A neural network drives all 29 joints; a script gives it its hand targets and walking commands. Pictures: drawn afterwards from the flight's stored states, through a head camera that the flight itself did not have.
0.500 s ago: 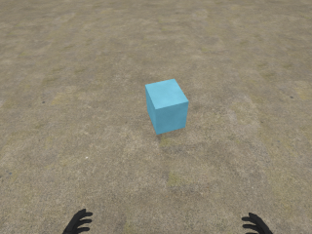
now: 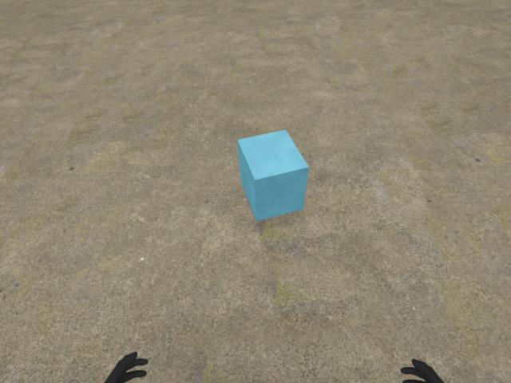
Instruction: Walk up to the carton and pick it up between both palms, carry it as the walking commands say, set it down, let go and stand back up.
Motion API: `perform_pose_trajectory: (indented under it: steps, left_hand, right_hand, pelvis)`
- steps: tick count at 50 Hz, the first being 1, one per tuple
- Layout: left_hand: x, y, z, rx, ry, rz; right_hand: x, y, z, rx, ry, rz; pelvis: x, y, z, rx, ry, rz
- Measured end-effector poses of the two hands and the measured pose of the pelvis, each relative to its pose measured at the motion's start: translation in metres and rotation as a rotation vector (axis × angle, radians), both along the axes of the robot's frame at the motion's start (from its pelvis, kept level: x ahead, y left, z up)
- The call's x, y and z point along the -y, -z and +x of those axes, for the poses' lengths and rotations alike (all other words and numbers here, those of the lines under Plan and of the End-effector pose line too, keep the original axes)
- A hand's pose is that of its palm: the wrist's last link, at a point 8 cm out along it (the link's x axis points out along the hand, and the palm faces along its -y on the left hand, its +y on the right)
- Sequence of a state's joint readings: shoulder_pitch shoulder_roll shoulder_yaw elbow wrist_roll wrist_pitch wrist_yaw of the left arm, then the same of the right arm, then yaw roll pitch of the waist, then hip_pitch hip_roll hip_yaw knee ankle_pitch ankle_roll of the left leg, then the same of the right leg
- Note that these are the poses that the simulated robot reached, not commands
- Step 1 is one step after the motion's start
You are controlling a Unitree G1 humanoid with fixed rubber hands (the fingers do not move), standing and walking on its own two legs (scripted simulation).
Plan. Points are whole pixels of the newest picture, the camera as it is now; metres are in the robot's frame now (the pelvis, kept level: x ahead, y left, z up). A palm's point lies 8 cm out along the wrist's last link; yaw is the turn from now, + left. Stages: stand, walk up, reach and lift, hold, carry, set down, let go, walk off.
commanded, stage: stand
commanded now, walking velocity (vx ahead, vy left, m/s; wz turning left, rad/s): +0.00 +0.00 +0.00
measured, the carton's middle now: (271, 175) +1.16 -0.03 -0.60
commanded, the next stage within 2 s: walk up in 0.30 s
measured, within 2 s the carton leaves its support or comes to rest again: neither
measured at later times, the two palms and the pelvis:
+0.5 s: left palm out of the picture +0.11 +0.26 -0.09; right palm out of the picture +0.10 -0.26 -0.11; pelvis +0.00 -0.01 +0.00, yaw +0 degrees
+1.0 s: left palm (70, 364) +0.19 +0.34 -0.08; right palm out of the picture +0.15 -0.27 -0.08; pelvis +0.09 +0.04 +0.01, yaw -3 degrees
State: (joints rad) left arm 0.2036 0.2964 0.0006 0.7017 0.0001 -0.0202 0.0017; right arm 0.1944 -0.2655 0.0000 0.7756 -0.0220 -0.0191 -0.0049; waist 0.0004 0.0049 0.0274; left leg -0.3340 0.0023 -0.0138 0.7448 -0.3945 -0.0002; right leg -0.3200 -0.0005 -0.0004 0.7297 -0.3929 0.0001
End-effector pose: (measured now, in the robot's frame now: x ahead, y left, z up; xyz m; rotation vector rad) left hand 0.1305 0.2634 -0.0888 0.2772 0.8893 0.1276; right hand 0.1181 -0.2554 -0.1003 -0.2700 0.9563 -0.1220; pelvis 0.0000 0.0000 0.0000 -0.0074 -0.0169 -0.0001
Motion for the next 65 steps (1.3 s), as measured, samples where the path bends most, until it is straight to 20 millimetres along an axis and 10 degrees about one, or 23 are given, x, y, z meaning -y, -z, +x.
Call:
perform_pose_trajectory:
  steps: [28,38,47,57,65]
  left_hand:
    - [-0.002,0.004,-0.018,-0.048,-0.012,0.012]
    - [-0.064,0.014,-0.054,-0.176,-0.053,0.052]
    - [-0.082,-0.004,0.025,-0.170,0.051,0.082]
    - [-0.049,-0.015,0.132,-0.087,0.120,0.106]
    - [-0.048,-0.015,0.138,-0.095,0.029,0.108]
  right_hand:
    - [0.011,0.009,-0.016,-0.062,0.014,0.011]
    - [0.009,-0.004,0.023,-0.056,-0.062,-0.075]
    - [0.006,-0.017,0.023,-0.080,0.038,-0.079]
    - [0.031,0.003,0.065,-0.114,0.078,-0.041]
    - [0.030,0.012,0.128,-0.119,-0.006,-0.023]
  pelvis:
    - [0.006,-0.001,0.001,0.003,0.001,0.008]
    - [-0.027,0.003,0.030,0.002,-0.008,-0.010]
    - [-0.040,-0.011,0.071,0.036,0.040,-0.006]
    - [-0.014,-0.005,0.135,0.025,0.052,0.031]
    - [-0.006,-0.003,0.174,0.039,0.021,0.020]
